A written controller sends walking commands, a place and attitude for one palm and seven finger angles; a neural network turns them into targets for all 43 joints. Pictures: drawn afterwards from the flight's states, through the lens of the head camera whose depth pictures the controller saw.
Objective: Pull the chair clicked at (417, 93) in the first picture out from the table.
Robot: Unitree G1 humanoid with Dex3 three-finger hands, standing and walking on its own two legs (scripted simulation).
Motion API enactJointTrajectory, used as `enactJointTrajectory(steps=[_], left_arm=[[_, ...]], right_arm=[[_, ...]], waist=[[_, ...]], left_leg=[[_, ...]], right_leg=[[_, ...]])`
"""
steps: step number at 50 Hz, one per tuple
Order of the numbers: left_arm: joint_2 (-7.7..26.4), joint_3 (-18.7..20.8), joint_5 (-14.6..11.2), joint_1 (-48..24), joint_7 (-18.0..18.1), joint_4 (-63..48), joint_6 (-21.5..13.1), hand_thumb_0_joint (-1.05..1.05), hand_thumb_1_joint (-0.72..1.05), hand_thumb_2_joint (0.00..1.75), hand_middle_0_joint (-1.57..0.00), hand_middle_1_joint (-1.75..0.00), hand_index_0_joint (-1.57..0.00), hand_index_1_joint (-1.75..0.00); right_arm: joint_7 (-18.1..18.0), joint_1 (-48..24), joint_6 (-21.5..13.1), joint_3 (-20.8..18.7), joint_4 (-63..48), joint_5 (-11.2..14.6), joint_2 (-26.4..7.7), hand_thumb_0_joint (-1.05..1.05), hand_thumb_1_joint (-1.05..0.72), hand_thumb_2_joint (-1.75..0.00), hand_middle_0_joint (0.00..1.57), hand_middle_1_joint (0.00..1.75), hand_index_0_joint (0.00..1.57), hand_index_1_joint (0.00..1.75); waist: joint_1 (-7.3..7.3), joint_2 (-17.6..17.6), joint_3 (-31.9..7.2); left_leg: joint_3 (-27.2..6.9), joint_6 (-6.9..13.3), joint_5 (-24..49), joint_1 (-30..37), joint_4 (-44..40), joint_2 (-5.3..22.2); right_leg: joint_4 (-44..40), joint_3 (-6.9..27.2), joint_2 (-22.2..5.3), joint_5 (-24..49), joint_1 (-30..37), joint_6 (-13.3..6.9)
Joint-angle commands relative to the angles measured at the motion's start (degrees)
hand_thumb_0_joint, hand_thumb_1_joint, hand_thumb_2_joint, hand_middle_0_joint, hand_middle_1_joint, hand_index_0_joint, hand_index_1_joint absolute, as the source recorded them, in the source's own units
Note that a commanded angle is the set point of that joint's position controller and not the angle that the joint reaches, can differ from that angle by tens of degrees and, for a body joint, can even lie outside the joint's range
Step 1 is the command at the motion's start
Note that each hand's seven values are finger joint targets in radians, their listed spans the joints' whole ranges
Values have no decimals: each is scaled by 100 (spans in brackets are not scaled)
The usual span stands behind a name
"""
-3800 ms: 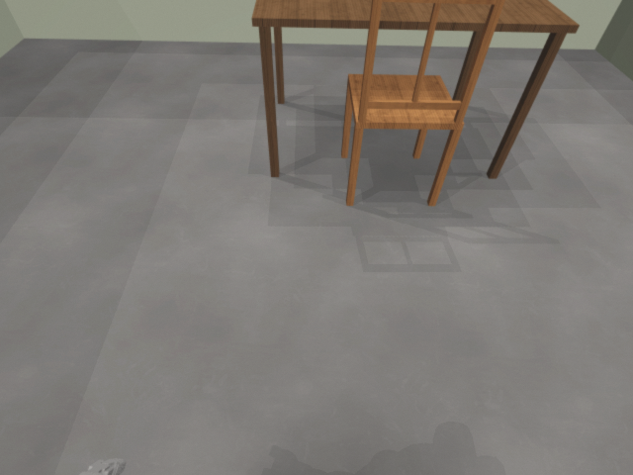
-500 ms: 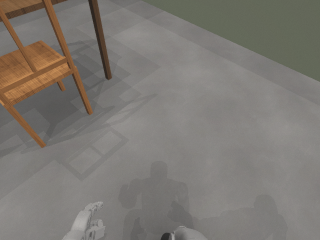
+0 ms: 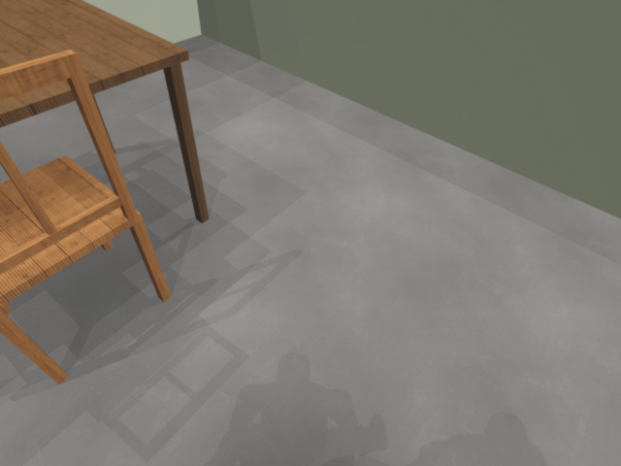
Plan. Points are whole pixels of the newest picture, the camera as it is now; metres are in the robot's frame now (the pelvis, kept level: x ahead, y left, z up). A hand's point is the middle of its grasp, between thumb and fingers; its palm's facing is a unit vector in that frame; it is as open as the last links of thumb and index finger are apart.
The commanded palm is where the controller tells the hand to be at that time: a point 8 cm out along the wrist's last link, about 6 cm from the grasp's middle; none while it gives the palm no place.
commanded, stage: walk to a spot facing it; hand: left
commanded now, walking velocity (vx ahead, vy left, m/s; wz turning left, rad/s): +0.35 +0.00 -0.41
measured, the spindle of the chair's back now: (17, 178) +0.61 +0.67 -0.07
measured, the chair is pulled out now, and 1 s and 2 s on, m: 0.00 0.00 0.00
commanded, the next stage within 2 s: turn to face it in 0.54 s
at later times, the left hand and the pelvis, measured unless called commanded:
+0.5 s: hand (267, 345) +0.35 +0.10 -0.17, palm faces -0.18 -0.96 -0.23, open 7.3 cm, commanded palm none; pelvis +0.20 -0.07 -0.01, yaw -11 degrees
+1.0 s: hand (252, 329) +0.38 +0.13 -0.18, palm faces +0.03 -0.99 -0.17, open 7.3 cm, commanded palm none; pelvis +0.35 -0.05 +0.00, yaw -2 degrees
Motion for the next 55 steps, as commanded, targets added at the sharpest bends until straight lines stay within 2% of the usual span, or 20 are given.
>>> enactJointTrajectory(steps=[1, 8, 14, 16, 17, 18, 19, 20, 21, 23, 26, 31, 37, 40, 41, 42, 43, 45, 48, 55], left_arm=[[117, 75, 67, -196, -53, -553, -99, 0, 90, 90, -20, -30, -20, -30], [-99, 82, 94, -1034, -125, -902, 24, 0, 90, 90, -20, -30, -20, -30], [-57, 55, 57, -1589, -131, -1068, -63, 0, 90, 90, -20, -30, -20, -30], [63, 90, 70, -1073, -110, -909, -129, 0, 90, 90, -20, -30, -20, -30], [234, 145, 87, -231, -87, -665, -189, 0, 90, 90, -20, -30, -20, -30], [732, 272, 116, 624, -34, -400, -269, 0, 90, 90, -20, -30, -20, -30], [1458, 427, 72, 1173, 54, -282, -317, 0, 90, 90, -20, -30, -20, -30], [1570, 409, -77, 1064, 111, -279, -255, 0, 90, 90, -20, -30, -20, -30], [1382, 355, -66, 550, 124, -417, -265, 0, 90, 90, -20, -30, -20, -30], [766, 146, -60, -339, 164, -600, -301, 0, 90, 90, -20, -30, -20, -30], [504, 44, 21, -747, 204, -612, -368, 0, 90, 90, -20, -30, -20, -30], [429, 20, 9, -600, 185, -503, -410, 0, 90, 90, -20, -30, -20, -30], [530, -11, 10, -400, 221, -333, -357, 0, 90, 90, -20, -30, -20, -30], [565, 15, -9, -394, 260, -362, -239, 0, 90, 90, -20, -30, -20, -30], [509, 35, -42, -320, 251, -443, -188, 0, 90, 90, -20, -30, -20, -30], [286, 28, -115, -180, 236, -612, -159, 0, 90, 90, -20, -30, -20, -30], [354, -23, -57, -449, 266, -806, -121, 0, 90, 90, -20, -30, -20, -30], [379, 48, -26, -949, 231, -894, -61, 0, 90, 90, -20, -30, -20, -30], [312, 98, -16, -690, 187, -840, 36, 0, 90, 90, -20, -30, -20, -30], [348, 162, -9, -963, 223, -1202, 163, 0, 90, 90, -20, -30, -20, -30]], right_arm=[[-139, 865, -32, -156, 143, 57, -643, 0, -90, -90, 20, 30, 20, 30], [-157, 1409, -66, -228, 436, 72, -552, 0, -90, -90, 20, 30, 20, 30], [-124, 1628, 23, -262, 637, 18, -666, 0, -90, -90, 20, 30, 20, 30], [-123, 1576, 54, -270, 654, 25, -785, 0, -90, -90, 20, 30, 20, 30], [-114, 1429, 60, -280, 624, 58, -856, 0, -90, -90, 20, 30, 20, 30], [-45, 1412, 53, -251, 570, 131, -752, 0, -90, -90, 20, 30, 20, 30], [-39, 1598, 12, -160, 367, 216, -279, 0, -90, -90, 20, 30, 20, 30], [-71, 1111, 54, -175, 202, 221, -412, 0, -90, -90, 20, 30, 20, 30], [-74, 980, 54, -198, 242, 179, -340, 0, -90, -90, 20, 30, 20, 30], [-70, 907, 155, -181, 395, 95, -336, 0, -90, -90, 20, 30, 20, 30], [-46, 1444, 342, -139, 609, 52, -80, 0, -90, -90, 20, 30, 20, 30], [36, 900, 373, -140, 357, 70, -29, 0, -90, -90, 20, 30, 20, 30], [59, 250, 299, -73, 181, 109, -91, 0, -90, -90, 20, 30, 20, 30], [55, 548, 326, -123, 212, 94, -370, 0, -90, -90, 20, 30, 20, 30], [31, 1005, 309, -203, 253, 59, -736, 0, -90, -90, 20, 30, 20, 30], [-11, 1350, 324, -315, 230, 25, -1293, 0, -90, -90, 20, 30, 20, 30], [-88, 1460, 380, -305, 272, 65, -1383, 0, -90, -90, 20, 30, 20, 30], [-137, 857, 394, -306, 71, 96, -1208, 0, -90, -90, 20, 30, 20, 30], [-133, 284, 368, -261, -155, 103, -1015, 0, -90, -90, 20, 30, 20, 30], [-90, 338, 474, -419, -297, 84, -1147, 0, -90, -90, 20, 30, 20, 30]], waist=[[-143, 830, 306], [-297, 862, 576], [-403, 1089, 602], [-94, 845, 217], [329, 647, -273], [718, -19, -946], [746, -1489, -1648], [690, -945, -1384], [501, -888, -1073], [85, -184, -199], [-380, -155, -82], [-295, -308, 127], [-105, -299, 170], [-284, 17, 81], [-455, 786, -326], [-504, 2076, -643], [-602, 2044, -769], [-449, 1157, -396], [-201, 885, -467], [-309, 859, -448]], left_leg=[[-1165, 339, -57, 673, -2226, 1583], [-211, 474, 994, 1102, -2284, 1445], [284, 378, 1998, 1514, -1750, 1577], [454, 288, 3416, 1528, -833, 1521], [650, 113, 3820, 1293, 283, 1353], [737, -103, 2917, 235, 1797, 1048], [499, -389, -1407, -1610, 3687, 109], [-384, -271, -1829, -2077, 4555, 87], [-778, -254, -1230, -2204, 4844, 273], [-925, -263, -446, -1830, 4349, 650], [-772, -357, -293, -1176, 3384, 635], [-676, -413, 148, -1304, 2024, 518], [-470, -308, 270, -930, 700, 191], [-455, -221, 889, 16, -71, 87], [-1051, 2, 2223, 799, -468, 453], [-2585, 703, 3960, 1568, -811, 1611], [-3309, 1177, 3657, 1525, -1238, 2024], [-3063, 1078, 2270, 873, -1356, 1699], [-2215, 736, 1753, 349, -1501, 1055], [-2644, 866, 1003, 382, -1574, 892]], right_leg=[[717, 216, -567, 778, -1558, 148], [-868, -246, -754, 1334, -1923, 366], [-2317, -639, -441, 1215, -1228, 103], [-2657, -911, -82, 982, -243, -86], [-3040, -1010, 92, 1250, 912, -182], [-3270, -306, -453, 1318, 2482, -366], [-3802, 2428, -2196, 1795, 3916, -1046], [-4428, 3096, -2574, 2113, 3443, -1326], [-4544, 2735, -2404, 1798, 2844, -1168], [-4810, 1627, -1984, 1401, 1223, -853], [-5036, 671, -1625, 1531, 229, -709], [-5248, 353, -1483, 1340, 435, -699], [-4644, -203, -1623, 2853, 1219, -447], [-3568, -612, -1510, 3142, 1081, -118], [-2479, -916, -1156, 2510, 682, 174], [-1135, -1171, -434, -13, -383, 547], [51, -543, -206, -1592, -815, 577], [607, 35, -530, -871, -1322, 578], [225, 72, -546, -44, -892, 653], [-702, 79, -433, 24, -913, 776]])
